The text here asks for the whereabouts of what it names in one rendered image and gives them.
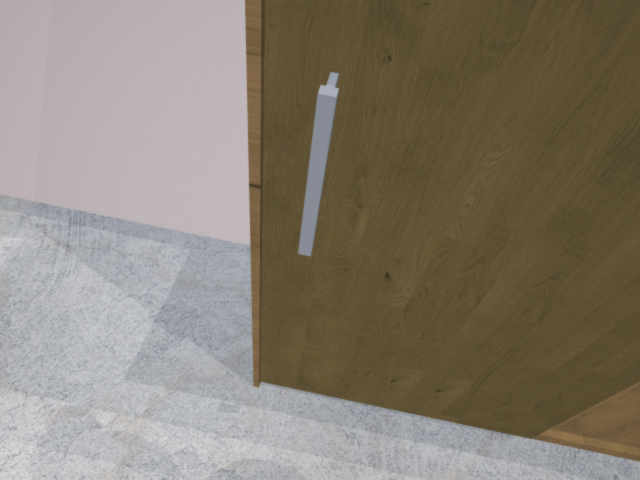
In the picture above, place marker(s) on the wardrobe door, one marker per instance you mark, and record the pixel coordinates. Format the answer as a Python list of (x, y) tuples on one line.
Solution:
[(477, 250), (616, 419)]

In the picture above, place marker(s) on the handle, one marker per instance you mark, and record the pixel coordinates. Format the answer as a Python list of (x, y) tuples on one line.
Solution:
[(323, 124)]

